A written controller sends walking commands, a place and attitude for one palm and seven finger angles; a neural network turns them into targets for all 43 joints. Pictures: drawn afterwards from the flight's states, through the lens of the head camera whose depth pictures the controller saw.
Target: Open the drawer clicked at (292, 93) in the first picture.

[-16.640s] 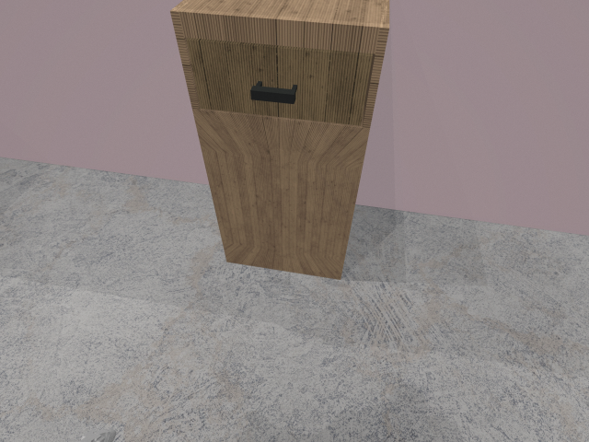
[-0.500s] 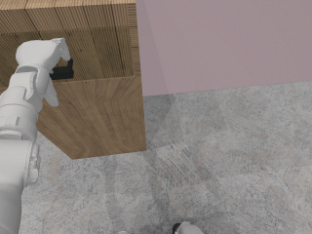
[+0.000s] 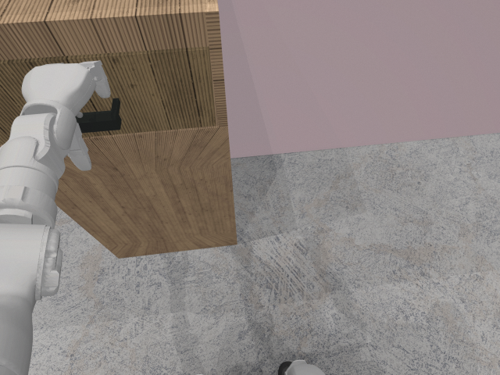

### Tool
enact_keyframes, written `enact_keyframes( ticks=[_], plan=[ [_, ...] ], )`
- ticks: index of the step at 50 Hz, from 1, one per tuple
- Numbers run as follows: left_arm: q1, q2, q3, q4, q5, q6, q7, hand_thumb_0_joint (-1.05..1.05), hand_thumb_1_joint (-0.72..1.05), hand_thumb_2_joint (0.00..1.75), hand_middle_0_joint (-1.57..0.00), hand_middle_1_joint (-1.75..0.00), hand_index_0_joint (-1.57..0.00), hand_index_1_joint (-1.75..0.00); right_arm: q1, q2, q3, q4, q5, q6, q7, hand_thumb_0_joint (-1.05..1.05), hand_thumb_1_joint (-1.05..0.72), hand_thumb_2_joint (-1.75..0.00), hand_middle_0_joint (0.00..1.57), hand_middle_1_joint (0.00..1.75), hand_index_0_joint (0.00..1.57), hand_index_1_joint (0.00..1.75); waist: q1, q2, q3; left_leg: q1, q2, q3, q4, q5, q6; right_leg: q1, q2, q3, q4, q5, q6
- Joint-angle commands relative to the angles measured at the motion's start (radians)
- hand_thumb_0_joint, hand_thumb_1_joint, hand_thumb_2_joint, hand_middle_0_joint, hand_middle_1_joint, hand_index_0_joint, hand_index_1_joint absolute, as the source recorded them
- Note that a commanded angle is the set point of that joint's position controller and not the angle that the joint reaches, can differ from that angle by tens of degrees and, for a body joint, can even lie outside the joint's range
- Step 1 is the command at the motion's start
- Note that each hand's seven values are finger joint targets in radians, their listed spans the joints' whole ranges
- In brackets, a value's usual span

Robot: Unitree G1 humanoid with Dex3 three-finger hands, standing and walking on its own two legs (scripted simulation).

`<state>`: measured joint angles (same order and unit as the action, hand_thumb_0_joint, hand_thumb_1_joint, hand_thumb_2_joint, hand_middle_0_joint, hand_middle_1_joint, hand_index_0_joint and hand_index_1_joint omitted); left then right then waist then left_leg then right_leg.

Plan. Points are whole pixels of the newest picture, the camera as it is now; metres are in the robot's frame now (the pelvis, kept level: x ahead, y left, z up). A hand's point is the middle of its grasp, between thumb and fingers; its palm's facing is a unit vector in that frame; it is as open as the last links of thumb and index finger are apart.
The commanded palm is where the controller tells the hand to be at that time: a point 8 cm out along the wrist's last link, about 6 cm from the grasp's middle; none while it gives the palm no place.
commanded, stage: re-aim the fingers above the handle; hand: left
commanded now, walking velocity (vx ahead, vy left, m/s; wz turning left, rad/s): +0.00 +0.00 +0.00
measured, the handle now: (89, 113) +0.56 +0.24 +0.06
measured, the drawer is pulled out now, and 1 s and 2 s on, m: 0.00 0.00 0.00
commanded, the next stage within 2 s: lower the fingers behind the handle in 0.56 s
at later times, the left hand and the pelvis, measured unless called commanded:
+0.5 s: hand (73, 110) +0.52 +0.23 +0.11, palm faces -0.07 +0.01 -1.00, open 13.1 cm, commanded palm +0.52 +0.24 +0.20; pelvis +0.01 -0.01 +0.00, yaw +0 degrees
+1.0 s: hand (72, 109) +0.52 +0.23 +0.12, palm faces -0.04 +0.01 -1.00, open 13.2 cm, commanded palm +0.52 +0.24 +0.17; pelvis +0.00 +0.00 +0.00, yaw +1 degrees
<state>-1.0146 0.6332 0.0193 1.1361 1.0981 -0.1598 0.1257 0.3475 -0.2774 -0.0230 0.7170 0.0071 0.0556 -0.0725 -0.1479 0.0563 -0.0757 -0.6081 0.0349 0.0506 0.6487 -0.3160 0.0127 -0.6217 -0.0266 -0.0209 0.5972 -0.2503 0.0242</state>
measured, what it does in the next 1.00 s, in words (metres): stands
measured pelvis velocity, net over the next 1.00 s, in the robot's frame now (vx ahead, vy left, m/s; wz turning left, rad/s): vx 0.00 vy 0.00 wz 0.01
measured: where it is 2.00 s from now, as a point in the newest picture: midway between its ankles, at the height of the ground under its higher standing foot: outside the picture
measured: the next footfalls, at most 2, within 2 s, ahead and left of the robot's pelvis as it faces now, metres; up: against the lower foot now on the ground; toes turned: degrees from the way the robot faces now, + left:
none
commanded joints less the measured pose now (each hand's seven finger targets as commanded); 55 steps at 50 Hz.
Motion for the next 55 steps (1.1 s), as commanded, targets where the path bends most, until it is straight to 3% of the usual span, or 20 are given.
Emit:
enact_keyframes(
  ticks=[1, 4, 7, 9, 12, 13, 15, 18, 20, 23, 24, 26, 30, 32, 38, 42, 46, 48, 52, 55],
  plan=[
    [-0.673, 0.457, 0.136, -0.328, -0.033, 0.036, 0.095, 0.00, -0.50, 0.30, -0.30, -1.20, -0.30, -1.20, 0.143, -0.169, -0.064, -0.044, 0.000, -0.019, -0.017, 0.00, -0.90, -0.90, 0.20, 0.30, 0.20, 0.30, 0.012, 0.076, -0.536, 0.278, -0.047, -0.034, -0.045, 0.361, 0.019, 0.257, 0.060, -0.008, -0.036, 0.268, -0.037],
    [-0.669, 0.426, 0.109, -0.312, -0.036, 0.039, 0.089, 0.00, -0.50, 0.30, -0.30, -1.20, -0.30, -1.20, 0.143, -0.166, -0.066, -0.042, 0.002, -0.016, -0.018, 0.00, -0.90, -0.90, 0.20, 0.30, 0.20, 0.30, -0.003, 0.066, -0.522, 0.278, -0.048, -0.027, -0.043, 0.363, 0.022, 0.256, 0.059, -0.006, -0.043, 0.278, -0.034],
    [-0.667, 0.415, 0.101, -0.314, -0.039, 0.044, 0.081, 0.00, -0.50, 0.30, -0.30, -1.20, -0.30, -1.20, 0.143, -0.167, -0.067, -0.041, 0.001, -0.016, -0.016, 0.00, -0.90, -0.90, 0.20, 0.30, 0.20, 0.30, 0.001, 0.064, -0.520, 0.283, -0.049, -0.026, -0.050, 0.359, 0.022, 0.263, 0.059, -0.005, -0.047, 0.281, -0.035],
    [-0.657, 0.458, 0.132, -0.310, -0.042, 0.039, 0.072, 0.00, -0.50, 0.30, -0.30, -1.20, -0.30, -1.20, 0.140, -0.169, -0.065, -0.041, 0.004, -0.012, -0.018, 0.00, -0.90, -0.90, 0.20, 0.30, 0.20, 0.30, 0.010, 0.062, -0.520, 0.266, -0.051, -0.021, -0.051, 0.350, 0.023, 0.290, 0.056, 0.002, -0.049, 0.291, -0.032],
    [-0.661, 0.419, 0.097, -0.290, -0.044, 0.039, 0.062, 0.00, -0.50, 0.30, -0.30, -1.20, -0.30, -1.20, 0.138, -0.167, -0.064, -0.038, 0.007, -0.015, -0.019, 0.00, -0.90, -0.90, 0.20, 0.30, 0.20, 0.30, -0.001, 0.051, -0.469, 0.254, -0.048, -0.023, -0.062, 0.314, 0.024, 0.265, 0.056, 0.000, -0.059, 0.257, -0.033],
    [-0.662, 0.443, 0.115, -0.300, -0.044, 0.032, 0.060, 0.00, -0.50, 0.30, -0.30, -1.20, -0.30, -1.20, 0.139, -0.170, -0.064, -0.040, 0.006, -0.014, -0.021, 0.00, -0.90, -0.90, 0.20, 0.30, 0.20, 0.30, 0.003, 0.044, -0.490, 0.255, -0.050, -0.021, -0.057, 0.328, 0.025, 0.286, 0.055, 0.005, -0.059, 0.273, -0.034],
    [-0.682, 0.430, 0.102, -0.329, -0.039, 0.025, 0.061, 0.00, -0.50, 0.30, -0.30, -1.20, -0.30, -1.20, 0.143, -0.165, -0.066, -0.042, 0.005, -0.016, -0.021, 0.00, -0.90, -0.90, 0.20, 0.30, 0.20, 0.30, 0.004, 0.067, -0.519, 0.278, -0.052, -0.026, -0.056, 0.352, 0.023, 0.283, 0.057, 0.001, -0.051, 0.289, -0.035],
    [-0.680, 0.436, 0.110, -0.329, -0.045, 0.017, 0.058, 0.00, -0.50, 0.30, -0.30, -1.20, -0.30, -1.20, 0.148, -0.168, -0.066, -0.040, 0.002, -0.015, -0.021, 0.00, -0.90, -0.90, 0.20, 0.30, 0.20, 0.30, 0.001, 0.044, -0.520, 0.274, -0.051, -0.024, -0.054, 0.360, 0.024, 0.299, 0.057, 0.003, -0.054, 0.301, -0.034],
    [-0.682, 0.402, 0.082, -0.329, -0.044, 0.017, 0.058, 0.00, -0.50, 0.30, -0.30, -1.20, -0.30, -1.20, 0.146, -0.165, -0.069, -0.040, 0.006, -0.018, -0.020, 0.00, -0.90, -0.90, 0.20, 0.30, 0.20, 0.30, -0.006, 0.068, -0.500, 0.286, -0.051, -0.025, -0.056, 0.358, 0.022, 0.270, 0.059, -0.001, -0.056, 0.294, -0.034],
    [-0.687, 0.425, 0.105, -0.343, -0.046, 0.011, 0.059, 0.00, -0.50, 0.30, -0.30, -1.20, -0.30, -1.20, 0.150, -0.168, -0.069, -0.038, 0.002, -0.019, -0.019, 0.00, -0.90, -0.90, 0.20, 0.30, 0.20, 0.30, 0.000, 0.061, -0.529, 0.298, -0.051, -0.028, -0.053, 0.376, 0.022, 0.285, 0.061, -0.001, -0.054, 0.299, -0.037],
    [-0.693, 0.390, 0.076, -0.341, -0.048, 0.012, 0.059, 0.00, -0.50, 0.30, -0.30, -1.20, -0.30, -1.20, 0.150, -0.163, -0.070, -0.039, 0.005, -0.021, -0.017, 0.00, -0.90, -0.90, 0.20, 0.30, 0.20, 0.30, -0.007, 0.078, -0.519, 0.305, -0.052, -0.027, -0.053, 0.376, 0.022, 0.269, 0.060, 0.000, -0.055, 0.298, -0.035],
    [-0.687, 0.411, 0.097, -0.340, -0.047, 0.013, 0.060, 0.00, -0.50, 0.30, -0.30, -1.20, -0.30, -1.20, 0.150, -0.165, -0.070, -0.037, 0.004, -0.021, -0.016, 0.00, -0.90, -0.90, 0.20, 0.30, 0.20, 0.30, 0.000, 0.074, -0.515, 0.300, -0.053, -0.030, -0.055, 0.375, 0.021, 0.274, 0.062, -0.004, -0.053, 0.296, -0.037],
    [-0.698, 0.383, 0.084, -0.374, -0.050, 0.009, 0.063, 0.00, -0.50, 0.30, -0.30, -1.20, -0.30, -1.20, 0.153, -0.162, -0.075, -0.037, 0.002, -0.024, -0.010, 0.00, -0.90, -0.90, 0.20, 0.30, 0.20, 0.30, 0.002, 0.094, -0.538, 0.341, -0.050, -0.035, -0.052, 0.422, 0.018, 0.266, 0.065, -0.008, -0.053, 0.312, -0.040],
    [-0.696, 0.338, 0.052, -0.350, -0.052, 0.021, 0.061, 0.00, -0.50, 0.30, -0.30, -1.20, -0.30, -1.20, 0.153, -0.161, -0.074, -0.033, 0.003, -0.025, -0.006, 0.00, -0.90, -0.90, 0.20, 0.30, 0.20, 0.30, -0.006, 0.082, -0.509, 0.339, -0.048, -0.037, -0.058, 0.405, 0.017, 0.247, 0.067, -0.012, -0.057, 0.288, -0.039],
    [-0.645, 0.369, 0.076, -0.257, -0.050, 0.032, 0.051, 0.00, -0.50, 0.30, -0.30, -1.20, -0.30, -1.20, 0.155, -0.168, -0.068, -0.025, 0.002, -0.019, -0.008, 0.00, -0.90, -0.90, 0.20, 0.30, 0.20, 0.30, -0.008, 0.009, -0.451, 0.267, -0.050, -0.027, -0.066, 0.342, 0.022, 0.267, 0.059, -0.003, -0.067, 0.273, -0.036],
    [-0.639, 0.355, 0.060, -0.233, -0.037, 0.031, 0.055, 0.00, -0.50, 0.30, -0.30, -1.20, -0.30, -1.20, 0.153, -0.165, -0.067, -0.032, 0.004, -0.020, -0.005, 0.00, -0.90, -0.90, 0.20, 0.30, 0.20, 0.30, -0.004, 0.043, -0.441, 0.247, -0.052, -0.027, -0.067, 0.309, 0.019, 0.240, 0.058, -0.002, -0.056, 0.239, -0.038],
    [-0.618, 0.339, 0.053, -0.197, -0.031, 0.036, 0.063, 0.00, -0.50, 0.30, -0.30, -1.20, -0.30, -1.20, 0.158, -0.167, -0.068, -0.033, 0.002, -0.020, -0.003, 0.00, -0.90, -0.90, 0.20, 0.30, 0.20, 0.30, -0.013, 0.008, -0.428, 0.231, -0.049, -0.026, -0.058, 0.290, 0.023, 0.215, 0.059, -0.003, -0.052, 0.221, -0.035],
    [-0.620, 0.368, 0.074, -0.191, -0.027, 0.035, 0.066, 0.00, -0.50, 0.30, -0.30, -1.20, -0.30, -1.20, 0.162, -0.172, -0.068, -0.031, 0.000, -0.018, -0.002, 0.00, -0.90, -0.90, 0.20, 0.30, 0.20, 0.30, -0.010, 0.005, -0.441, 0.216, -0.050, -0.025, -0.052, 0.287, 0.023, 0.227, 0.057, 0.002, -0.048, 0.225, -0.035],
    [-0.603, 0.330, 0.043, -0.154, -0.021, 0.048, 0.070, 0.00, -0.50, 0.30, -0.30, -1.20, -0.30, -1.20, 0.164, -0.169, -0.068, -0.034, 0.002, -0.020, -0.001, 0.00, -0.90, -0.90, 0.20, 0.30, 0.20, 0.30, -0.019, 0.008, -0.410, 0.200, -0.047, -0.023, -0.050, 0.245, 0.022, 0.185, 0.059, -0.002, -0.046, 0.183, -0.033],
    [-0.598, 0.353, 0.055, -0.145, -0.013, 0.052, 0.074, 0.00, -0.50, 0.30, -0.30, -1.20, -0.30, -1.20, 0.167, -0.173, -0.067, -0.033, 0.001, -0.020, 0.000, 0.00, -0.90, -0.90, 0.20, 0.30, 0.20, 0.30, -0.014, 0.014, -0.423, 0.182, -0.048, -0.022, -0.045, 0.233, 0.023, 0.187, 0.057, 0.003, -0.041, 0.177, -0.033]
  ],
)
